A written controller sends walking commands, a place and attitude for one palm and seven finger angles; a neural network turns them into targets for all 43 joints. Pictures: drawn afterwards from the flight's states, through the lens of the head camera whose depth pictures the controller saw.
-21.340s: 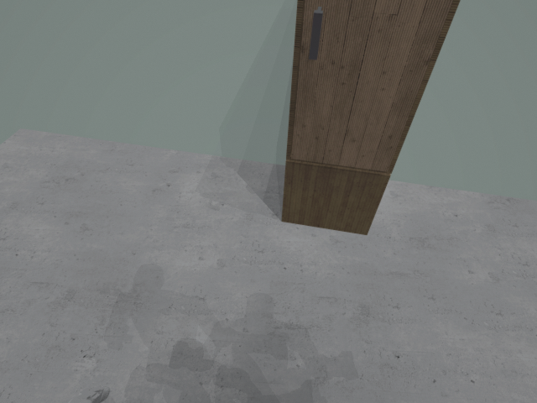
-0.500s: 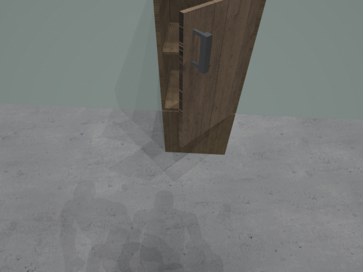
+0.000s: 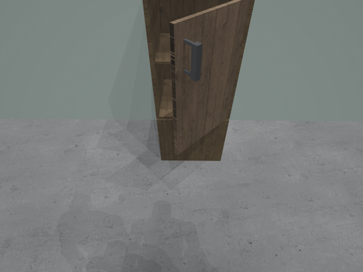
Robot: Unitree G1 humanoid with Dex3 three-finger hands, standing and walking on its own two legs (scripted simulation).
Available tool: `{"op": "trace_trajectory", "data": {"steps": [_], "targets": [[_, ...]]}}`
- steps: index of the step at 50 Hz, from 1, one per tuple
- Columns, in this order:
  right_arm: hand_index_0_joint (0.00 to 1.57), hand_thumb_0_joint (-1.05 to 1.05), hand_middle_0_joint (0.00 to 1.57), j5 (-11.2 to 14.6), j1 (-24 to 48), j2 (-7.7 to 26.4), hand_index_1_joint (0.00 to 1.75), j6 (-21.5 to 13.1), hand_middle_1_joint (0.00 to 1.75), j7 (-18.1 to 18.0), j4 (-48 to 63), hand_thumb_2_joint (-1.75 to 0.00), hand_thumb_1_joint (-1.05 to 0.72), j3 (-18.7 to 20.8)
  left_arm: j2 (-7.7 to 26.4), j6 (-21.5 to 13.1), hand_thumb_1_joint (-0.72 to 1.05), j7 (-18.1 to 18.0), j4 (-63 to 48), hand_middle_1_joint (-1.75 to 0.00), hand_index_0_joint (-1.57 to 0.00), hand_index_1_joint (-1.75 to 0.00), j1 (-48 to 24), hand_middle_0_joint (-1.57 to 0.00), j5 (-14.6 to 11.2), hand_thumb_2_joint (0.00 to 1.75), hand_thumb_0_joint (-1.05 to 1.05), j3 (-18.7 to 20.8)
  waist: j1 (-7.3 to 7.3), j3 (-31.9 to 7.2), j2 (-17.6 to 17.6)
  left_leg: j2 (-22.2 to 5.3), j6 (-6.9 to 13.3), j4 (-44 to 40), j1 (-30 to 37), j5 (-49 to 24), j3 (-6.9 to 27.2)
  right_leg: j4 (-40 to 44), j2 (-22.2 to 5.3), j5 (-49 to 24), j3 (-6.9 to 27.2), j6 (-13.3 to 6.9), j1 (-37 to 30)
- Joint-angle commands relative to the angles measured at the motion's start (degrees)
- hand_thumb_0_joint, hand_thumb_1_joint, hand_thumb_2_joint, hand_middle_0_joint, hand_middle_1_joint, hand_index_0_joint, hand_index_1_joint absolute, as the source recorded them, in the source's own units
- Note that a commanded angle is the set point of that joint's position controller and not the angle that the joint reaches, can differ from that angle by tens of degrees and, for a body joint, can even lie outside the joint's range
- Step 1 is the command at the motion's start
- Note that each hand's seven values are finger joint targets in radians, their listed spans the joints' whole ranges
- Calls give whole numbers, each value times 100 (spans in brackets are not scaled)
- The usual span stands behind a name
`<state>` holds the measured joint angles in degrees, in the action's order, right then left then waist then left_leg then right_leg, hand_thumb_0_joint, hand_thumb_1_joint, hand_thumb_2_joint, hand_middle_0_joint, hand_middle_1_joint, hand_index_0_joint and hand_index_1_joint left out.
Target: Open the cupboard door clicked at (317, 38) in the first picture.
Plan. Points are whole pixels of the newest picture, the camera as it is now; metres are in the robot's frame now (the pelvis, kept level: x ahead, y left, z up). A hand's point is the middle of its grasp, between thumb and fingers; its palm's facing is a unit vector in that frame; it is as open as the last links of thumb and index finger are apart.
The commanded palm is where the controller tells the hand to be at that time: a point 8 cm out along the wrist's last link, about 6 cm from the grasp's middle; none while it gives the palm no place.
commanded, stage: let the arm hang, fingers relaxed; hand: left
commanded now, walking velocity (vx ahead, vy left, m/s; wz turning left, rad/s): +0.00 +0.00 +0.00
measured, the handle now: (191, 60) +0.69 +0.00 +0.13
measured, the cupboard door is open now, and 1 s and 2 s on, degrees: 44 44 44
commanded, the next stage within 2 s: look to check the result in 0.06 s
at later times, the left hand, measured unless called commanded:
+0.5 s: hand out of the picture +0.02 +0.16 -0.17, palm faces +0.04 -0.98 -0.21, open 7.4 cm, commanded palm none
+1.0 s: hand out of the picture +0.05 +0.15 -0.17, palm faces +0.01 -0.98 -0.21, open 7.4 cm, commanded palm none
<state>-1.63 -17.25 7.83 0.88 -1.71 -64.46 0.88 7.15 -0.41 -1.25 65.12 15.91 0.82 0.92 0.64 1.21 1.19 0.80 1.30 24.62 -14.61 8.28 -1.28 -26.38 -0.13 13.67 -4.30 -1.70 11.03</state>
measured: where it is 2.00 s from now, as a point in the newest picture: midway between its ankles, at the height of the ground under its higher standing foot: outside the picture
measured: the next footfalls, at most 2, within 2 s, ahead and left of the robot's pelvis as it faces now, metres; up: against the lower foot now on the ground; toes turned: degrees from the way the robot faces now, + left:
right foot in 1.48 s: +0.03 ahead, -0.16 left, +0.00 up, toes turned -23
left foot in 1.86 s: +0.16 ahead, +0.05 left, +0.00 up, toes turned -30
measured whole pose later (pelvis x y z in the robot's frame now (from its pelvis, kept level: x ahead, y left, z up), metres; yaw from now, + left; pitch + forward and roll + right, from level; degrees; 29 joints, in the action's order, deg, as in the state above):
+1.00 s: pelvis +0.04 -0.02 +0.00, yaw -3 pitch -1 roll +0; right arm -1.2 -11.7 9.5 1.8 -2.9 -64.0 1.3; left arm 8.2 0.6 -1.4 64.5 15.1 0.7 2.2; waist -0.5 3.6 1.5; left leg -2.7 -1.1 27.5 -11.9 14.2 -2.9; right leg -25.2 3.3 16.5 -2.3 -3.7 7.4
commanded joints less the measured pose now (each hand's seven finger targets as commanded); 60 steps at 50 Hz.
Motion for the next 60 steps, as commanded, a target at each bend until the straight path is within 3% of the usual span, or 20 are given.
{"op": "trace_trajectory", "data": {"steps": [1,18,26,40,42,46,51,53,55,56,57,58,59,60], "targets": [[20,0,20,18,-338,490,30,-61,30,-23,136,-90,-90,81,736,-35,90,-76,-119,-30,-20,-30,373,-20,-20,90,0,161,6,543,128,-521,88,-600,-57,705,687,850,-559,705,694,-211,488],[20,0,20,69,-66,617,30,-97,30,-61,80,-90,-90,43,771,-100,90,-100,-39,-30,-20,-30,353,-20,-48,90,0,116,-25,141,-172,-596,66,-388,435,-494,554,853,-623,-528,590,-148,-84],[20,0,20,57,43,632,30,-91,30,-63,7,-90,-90,13,779,-95,90,-102,-15,-30,-20,-30,295,-20,-56,90,0,96,-19,330,-116,-608,48,-474,476,-497,528,913,-620,-603,607,-140,-92],[20,0,20,65,184,731,30,-118,30,-85,12,-90,-90,20,881,-132,90,-109,-62,-30,-20,-30,246,-20,-58,90,0,119,-38,149,-99,-619,30,-422,643,-811,451,924,-661,-1395,633,-116,-386],[20,0,20,58,90,599,30,-65,30,-110,4,-90,-90,13,757,-70,90,-119,-76,-30,-20,-30,295,-20,-58,90,0,118,-24,230,-124,-658,-14,-300,651,-710,330,860,-648,-1524,727,-116,-259],[20,0,20,53,155,685,30,38,30,-146,150,-90,-90,135,973,47,90,-99,-218,-30,-20,-30,244,-20,-20,90,0,290,-32,256,-338,-654,-104,165,373,-216,-9,716,-787,-1813,1090,-232,-184],[20,0,20,66,352,659,30,106,30,-139,459,-90,-90,258,1185,134,90,-71,-416,-30,-20,-30,89,-20,13,90,0,469,-48,327,-729,-471,-219,986,-91,940,-250,718,-1109,-2031,1762,-696,-23],[20,0,20,76,359,668,30,103,30,-141,581,-90,-90,284,1206,150,90,-77,-505,-30,-20,-30,12,-20,32,90,0,515,-20,302,-630,-504,-239,1084,-84,1153,-235,640,-1161,-2108,1961,-791,101],[20,0,20,74,159,674,30,67,30,-149,583,-90,-90,293,1216,170,90,-47,-634,-30,-20,-30,-210,-20,20,90,0,540,109,283,-447,-636,-202,477,314,598,-160,345,-942,-2048,1817,-636,421],[20,0,20,52,66,810,30,36,30,-168,575,-90,-90,311,1099,182,90,-16,-700,-30,-20,-30,-222,-20,7,90,0,528,126,181,47,-965,-80,149,747,-22,77,19,-553,-1722,1520,-419,768],[20,0,20,4,-29,1065,30,13,30,-187,595,-90,-90,357,940,196,90,14,-799,-30,-20,-30,-209,-20,-5,90,0,504,125,158,815,-1602,214,-205,1050,-567,699,-634,-38,-853,1037,-172,1236],[20,0,20,-12,-158,1258,30,-11,30,-199,612,-90,-90,396,826,224,90,37,-894,-30,-20,-30,-289,-20,-30,90,0,486,138,92,1670,-2390,696,-770,1089,-959,1418,-1847,253,1089,489,20,1534],[20,0,20,-43,-268,1271,30,-42,30,-228,629,-90,-90,376,923,268,90,61,-965,-30,-20,-30,-468,-20,5,90,0,518,193,141,1405,-2694,980,-967,887,-1026,1562,-3049,157,1955,621,75,1649],[20,0,20,-41,-142,1220,30,-77,30,-239,732,-90,-90,349,952,285,90,105,-995,-30,-20,-30,-445,-20,21,90,0,560,69,129,1009,-2628,1010,-989,749,-949,1338,-3576,3,1828,787,124,1760]]}}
